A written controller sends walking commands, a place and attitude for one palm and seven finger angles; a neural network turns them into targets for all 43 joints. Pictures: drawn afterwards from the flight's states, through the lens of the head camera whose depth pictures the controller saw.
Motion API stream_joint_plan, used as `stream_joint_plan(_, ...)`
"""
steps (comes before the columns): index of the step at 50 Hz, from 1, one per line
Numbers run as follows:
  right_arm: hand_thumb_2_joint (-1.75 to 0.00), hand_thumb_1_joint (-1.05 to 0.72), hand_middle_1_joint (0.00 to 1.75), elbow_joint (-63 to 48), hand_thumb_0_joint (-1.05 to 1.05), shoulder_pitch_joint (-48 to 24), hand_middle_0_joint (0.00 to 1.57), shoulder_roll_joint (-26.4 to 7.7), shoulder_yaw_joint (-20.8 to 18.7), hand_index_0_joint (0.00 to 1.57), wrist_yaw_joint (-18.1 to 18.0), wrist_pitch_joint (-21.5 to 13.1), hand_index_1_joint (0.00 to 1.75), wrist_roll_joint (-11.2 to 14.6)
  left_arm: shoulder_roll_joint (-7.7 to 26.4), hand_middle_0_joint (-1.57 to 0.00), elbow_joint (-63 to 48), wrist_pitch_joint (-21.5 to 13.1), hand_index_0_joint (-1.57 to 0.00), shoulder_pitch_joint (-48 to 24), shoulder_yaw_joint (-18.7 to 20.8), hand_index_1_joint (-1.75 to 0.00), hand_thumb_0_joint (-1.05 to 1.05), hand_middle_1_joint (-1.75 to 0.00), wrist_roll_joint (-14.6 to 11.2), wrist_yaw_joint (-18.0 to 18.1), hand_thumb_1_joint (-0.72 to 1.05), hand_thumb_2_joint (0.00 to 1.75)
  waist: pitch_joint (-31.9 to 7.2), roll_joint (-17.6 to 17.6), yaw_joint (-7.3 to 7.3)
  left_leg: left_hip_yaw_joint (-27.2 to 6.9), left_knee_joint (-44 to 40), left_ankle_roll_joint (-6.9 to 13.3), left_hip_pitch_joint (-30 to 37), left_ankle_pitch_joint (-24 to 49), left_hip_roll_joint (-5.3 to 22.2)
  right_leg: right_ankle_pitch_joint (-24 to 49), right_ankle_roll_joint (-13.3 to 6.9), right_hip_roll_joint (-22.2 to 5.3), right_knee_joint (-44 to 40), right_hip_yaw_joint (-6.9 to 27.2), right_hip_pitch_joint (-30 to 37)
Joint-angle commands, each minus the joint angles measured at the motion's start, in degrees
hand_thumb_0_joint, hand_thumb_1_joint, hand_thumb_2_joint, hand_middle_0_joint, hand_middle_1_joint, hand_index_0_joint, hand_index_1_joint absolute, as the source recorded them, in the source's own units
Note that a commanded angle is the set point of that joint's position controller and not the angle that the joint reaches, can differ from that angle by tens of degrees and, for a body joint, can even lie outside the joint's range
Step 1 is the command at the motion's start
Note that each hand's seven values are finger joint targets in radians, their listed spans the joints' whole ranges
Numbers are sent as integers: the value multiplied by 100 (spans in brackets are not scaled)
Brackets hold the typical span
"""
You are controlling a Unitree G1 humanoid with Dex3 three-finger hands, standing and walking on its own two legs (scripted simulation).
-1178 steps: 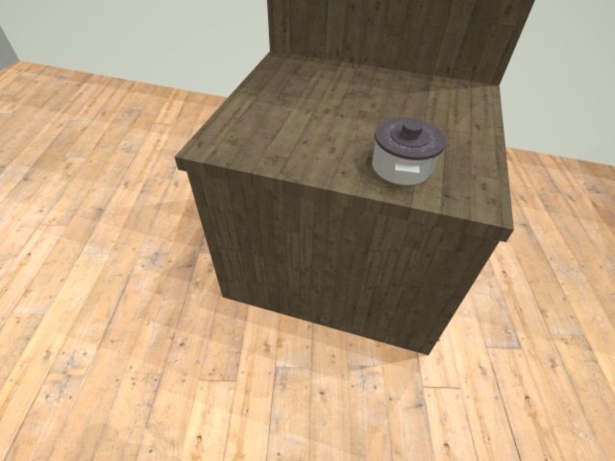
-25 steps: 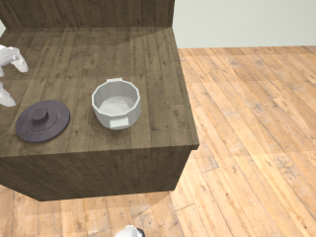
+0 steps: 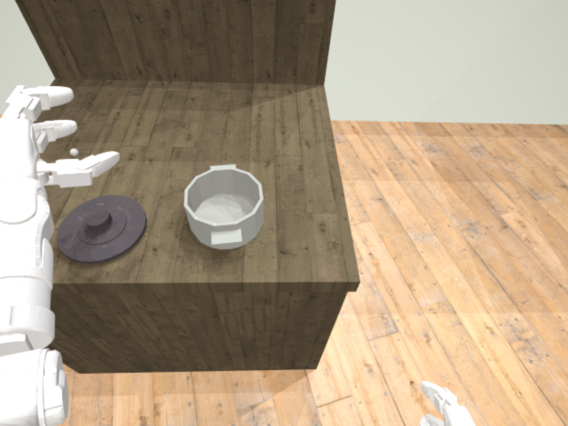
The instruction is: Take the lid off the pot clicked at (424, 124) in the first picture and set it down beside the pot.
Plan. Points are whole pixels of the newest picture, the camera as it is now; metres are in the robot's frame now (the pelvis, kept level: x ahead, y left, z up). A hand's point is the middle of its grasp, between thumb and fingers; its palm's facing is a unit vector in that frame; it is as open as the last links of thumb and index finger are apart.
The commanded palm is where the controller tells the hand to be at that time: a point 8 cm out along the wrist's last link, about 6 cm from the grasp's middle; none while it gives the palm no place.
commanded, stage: draw the hand back to the body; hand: left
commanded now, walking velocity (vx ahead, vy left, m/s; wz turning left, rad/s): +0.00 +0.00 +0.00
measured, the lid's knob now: (98, 219) +0.46 +0.37 -0.04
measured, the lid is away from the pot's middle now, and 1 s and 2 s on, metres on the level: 0.24 0.24 0.24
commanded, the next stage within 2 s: step back with the hand held close in 1.52 s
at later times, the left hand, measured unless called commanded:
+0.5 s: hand (84, 188) +0.34 +0.26 +0.17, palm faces +0.49 -0.82 -0.28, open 8.7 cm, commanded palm +0.28 +0.29 +0.18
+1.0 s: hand (91, 241) +0.27 +0.23 +0.16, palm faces +0.44 -0.84 -0.32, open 7.4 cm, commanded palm +0.21 +0.26 +0.18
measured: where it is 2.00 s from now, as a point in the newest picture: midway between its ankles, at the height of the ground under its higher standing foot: outside the picture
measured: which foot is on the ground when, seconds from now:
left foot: down 0.00-1.00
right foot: down 0.00-1.00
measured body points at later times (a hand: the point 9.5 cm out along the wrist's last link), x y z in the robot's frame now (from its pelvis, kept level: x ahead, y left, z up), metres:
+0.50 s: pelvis +0.03 -0.05 +0.00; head +0.03 -0.07 +0.45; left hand +0.31 +0.30 +0.19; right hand +0.19 -0.30 -0.10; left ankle +0.06 +0.09 -0.74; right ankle -0.05 -0.13 -0.74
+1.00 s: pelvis +0.03 -0.05 +0.00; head +0.02 -0.07 +0.45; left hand +0.25 +0.27 +0.18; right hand +0.23 -0.27 -0.09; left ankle +0.06 +0.09 -0.74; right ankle -0.05 -0.13 -0.74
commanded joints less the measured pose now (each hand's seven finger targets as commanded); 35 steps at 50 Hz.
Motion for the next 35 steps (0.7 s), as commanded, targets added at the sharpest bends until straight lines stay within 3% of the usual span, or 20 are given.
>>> stream_joint_plan(1,-90,-90,30,-539,0,-140,20,-1105,-484,20,-27,-402,30,-68,1814,-29,-1923,-312,-29,-1644,815,-81,0,-81,-333,387,22,60,-1851,995,58,-547,-524,-159,2559,180,205,1102,-301,211,-478,-123,-543)
stream_joint_plan(5,-90,-90,30,-523,0,-230,20,-1103,-555,20,24,-454,30,-66,1509,-28,-2229,-179,-28,-790,790,-74,0,-74,-444,386,30,64,-1800,496,123,-252,-385,-77,2476,927,124,1702,-235,203,-488,-109,-268)
stream_joint_plan(7,-90,-90,30,-493,0,-294,20,-1113,-580,20,31,-429,30,-57,1582,-27,-2405,-117,-27,-543,910,-71,0,-71,-474,381,34,66,-1665,460,148,-130,-332,-45,2357,1104,77,1968,-203,182,-507,-87,-154)
stream_joint_plan(10,-90,-90,30,-462,0,-431,20,-1055,-579,20,26,-431,30,-22,1266,-26,-2524,-35,-26,-417,679,-67,0,-67,-523,364,41,69,-1419,230,122,-17,-312,19,2275,1015,23,2081,-134,172,-528,-45,-227)
stream_joint_plan(12,-90,-90,30,-477,0,-541,20,-1039,-593,20,19,-454,30,-18,1355,-26,-2993,-43,-26,-397,774,-63,0,-63,-536,377,45,70,-1460,536,152,28,-268,33,2352,1084,-13,2238,-120,139,-556,-8,-178)
stream_joint_plan(13,-90,-90,30,-462,0,-560,20,-1012,-586,20,26,-472,30,-25,1325,-25,-3090,-39,-25,-240,785,-62,0,-62,-532,401,47,71,-1479,523,163,31,-252,34,2396,1147,-23,2357,-103,123,-533,-6,-161)
stream_joint_plan(15,-90,-90,30,-447,0,-631,20,-991,-575,20,10,-460,30,-27,1247,-25,-2986,30,-25,242,847,-59,0,-59,-575,404,52,73,-1286,176,217,71,-278,53,2200,1068,-44,2532,-27,96,-512,6,-87)
stream_joint_plan(22,-90,-90,30,-475,0,-880,20,-907,-579,20,-19,-481,30,-69,1214,-23,-3731,5,-23,907,1045,-47,0,-47,-614,407,67,80,-1375,118,298,190,-178,65,2121,1154,-134,3458,136,-45,-387,77,209)
stream_joint_plan(23,-90,-90,30,-462,0,-886,20,-880,-573,20,-17,-476,30,-71,1081,-23,-3553,43,-23,1110,978,-46,0,-46,-632,401,69,81,-1213,-2,288,209,-198,61,2042,1044,-121,3443,175,-69,-382,96,138)
stream_joint_plan(24,-90,-90,30,-492,0,-888,20,-877,-570,20,-16,-479,30,-72,1099,-22,-3801,20,-22,1052,993,-44,0,-44,-630,405,71,82,-1357,48,305,192,-211,61,2123,1083,-126,3462,164,-64,-354,88,206)
stream_joint_plan(27,-90,-90,30,-527,0,-1003,20,-830,-557,20,-26,-513,30,-89,1002,-22,-4198,-4,-22,1248,978,-40,0,-40,-657,403,77,84,-1233,244,318,197,-194,61,2181,1103,-138,3437,163,-66,-405,92,147)
stream_joint_plan(31,-90,-90,30,-571,0,-1067,20,-770,-548,20,-20,-538,30,-115,794,-21,-4579,-5,-21,1884,984,-33,0,-33,-671,402,86,88,-1298,73,369,225,-194,64,2280,1261,-127,3749,199,-79,-336,80,247)
stream_joint_plan(32,-90,-90,30,-542,0,-1059,20,-770,-560,20,-19,-525,30,-123,731,-20,-4544,6,-20,1919,943,-32,0,-32,-685,387,88,89,-1126,180,347,228,-209,54,2217,1204,-134,3579,167,-65,-385,48,159)
stream_joint_plan(33,-90,-90,30,-530,0,-1047,20,-768,-561,20,-20,-523,30,-125,723,-20,-4454,29,-20,2076,967,-30,0,-30,-700,398,90,90,-1027,-62,343,211,-244,56,2182,1118,-107,3475,183,-64,-403,46,115)
stream_joint_plan(35,-90,-90,30,-585,0,-1109,20,-741,-554,20,-32,-524,30,-125,682,-20,-4780,5,-20,2103,927,-30,0,-30,-704,381,90,90,-1069,6,358,213,-274,66,2272,1082,-105,3340,182,-65,-438,63,119)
